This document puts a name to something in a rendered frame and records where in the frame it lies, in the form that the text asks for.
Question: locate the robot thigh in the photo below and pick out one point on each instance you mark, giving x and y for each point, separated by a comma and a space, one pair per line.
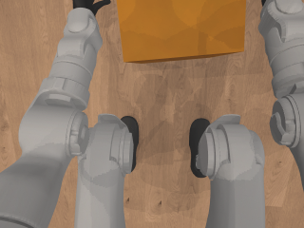
100, 182
237, 196

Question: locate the right robot thigh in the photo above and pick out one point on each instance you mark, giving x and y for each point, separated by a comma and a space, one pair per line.
237, 196

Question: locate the left robot thigh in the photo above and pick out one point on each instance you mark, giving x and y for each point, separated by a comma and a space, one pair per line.
100, 182

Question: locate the robot left upper arm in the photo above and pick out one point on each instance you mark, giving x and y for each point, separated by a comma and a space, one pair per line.
50, 137

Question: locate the carton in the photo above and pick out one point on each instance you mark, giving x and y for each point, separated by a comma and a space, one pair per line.
154, 31

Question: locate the left robot forearm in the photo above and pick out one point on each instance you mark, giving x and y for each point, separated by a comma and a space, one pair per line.
72, 69

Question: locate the robot left hand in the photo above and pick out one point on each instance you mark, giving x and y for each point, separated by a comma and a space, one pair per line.
88, 4

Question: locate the right robot forearm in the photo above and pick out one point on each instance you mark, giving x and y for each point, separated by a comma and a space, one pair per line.
282, 27

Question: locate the robot right upper arm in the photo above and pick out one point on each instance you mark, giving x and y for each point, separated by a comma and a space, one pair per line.
287, 127

